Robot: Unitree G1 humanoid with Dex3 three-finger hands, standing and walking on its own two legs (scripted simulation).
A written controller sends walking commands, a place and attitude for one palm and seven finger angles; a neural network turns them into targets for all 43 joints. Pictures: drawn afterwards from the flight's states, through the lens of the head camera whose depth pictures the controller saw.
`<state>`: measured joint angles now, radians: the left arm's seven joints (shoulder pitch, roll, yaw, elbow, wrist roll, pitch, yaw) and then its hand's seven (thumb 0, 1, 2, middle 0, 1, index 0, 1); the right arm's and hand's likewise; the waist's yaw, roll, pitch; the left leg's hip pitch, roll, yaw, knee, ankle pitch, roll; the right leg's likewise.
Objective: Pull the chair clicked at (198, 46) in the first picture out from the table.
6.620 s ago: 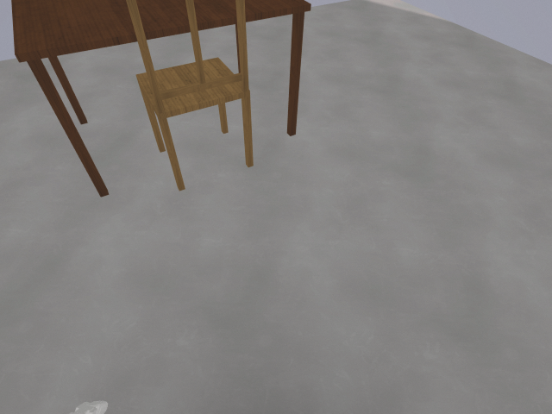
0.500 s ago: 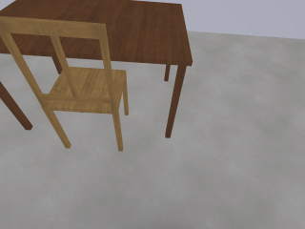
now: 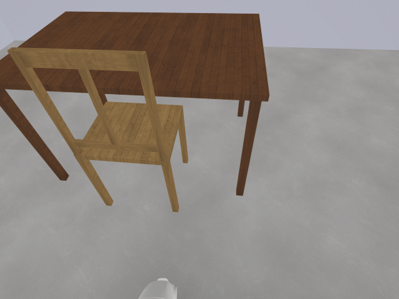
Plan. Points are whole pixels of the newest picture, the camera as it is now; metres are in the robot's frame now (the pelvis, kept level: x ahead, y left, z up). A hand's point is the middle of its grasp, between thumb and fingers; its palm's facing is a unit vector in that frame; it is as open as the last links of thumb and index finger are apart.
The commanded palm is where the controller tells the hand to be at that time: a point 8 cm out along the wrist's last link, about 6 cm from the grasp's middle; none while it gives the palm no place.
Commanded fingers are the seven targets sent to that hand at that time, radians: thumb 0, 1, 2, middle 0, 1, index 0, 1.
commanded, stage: take the last steps up to it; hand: left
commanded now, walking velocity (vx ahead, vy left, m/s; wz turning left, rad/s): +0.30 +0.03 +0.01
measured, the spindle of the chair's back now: (101, 110) +0.71 +0.41 -0.07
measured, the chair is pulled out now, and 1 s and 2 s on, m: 0.00 0.00 0.00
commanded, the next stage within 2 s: come to a stop and stand still in 0.48 s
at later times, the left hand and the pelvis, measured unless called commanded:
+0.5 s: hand (116, 255) +0.25 +0.24 -0.17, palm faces +0.03 -0.98 -0.21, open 7.4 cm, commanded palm none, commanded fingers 0.00 0.90 0.90 -0.20 -0.30 -0.20 -0.30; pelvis +0.17 +0.06 -0.01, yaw -2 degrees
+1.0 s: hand (122, 238) +0.30 +0.25 -0.19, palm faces +0.03 -0.97 -0.22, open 7.3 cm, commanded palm none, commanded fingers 0.00 0.90 0.90 -0.20 -0.30 -0.20 -0.30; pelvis +0.23 +0.06 -0.02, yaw -1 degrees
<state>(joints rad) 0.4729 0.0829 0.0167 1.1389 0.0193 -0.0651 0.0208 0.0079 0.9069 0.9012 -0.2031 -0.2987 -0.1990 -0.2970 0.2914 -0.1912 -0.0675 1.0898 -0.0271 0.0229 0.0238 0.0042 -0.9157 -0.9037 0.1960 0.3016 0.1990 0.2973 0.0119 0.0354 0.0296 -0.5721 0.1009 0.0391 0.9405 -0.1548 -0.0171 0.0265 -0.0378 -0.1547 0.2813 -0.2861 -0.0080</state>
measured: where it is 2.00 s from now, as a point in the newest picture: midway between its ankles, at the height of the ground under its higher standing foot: outside the picture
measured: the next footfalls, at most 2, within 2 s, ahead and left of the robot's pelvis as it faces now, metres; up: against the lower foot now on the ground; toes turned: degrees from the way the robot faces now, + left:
left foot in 0.16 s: +0.18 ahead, +0.16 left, +0.00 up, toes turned +8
right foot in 0.60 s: +0.32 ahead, -0.07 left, +0.00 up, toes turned -10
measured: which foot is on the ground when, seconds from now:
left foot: up 0.00-0.14, down 0.16-0.62, up 0.64-0.98, down 1.00-1.00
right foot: down 0.00-0.16, up 0.18-0.58, down 0.60-1.00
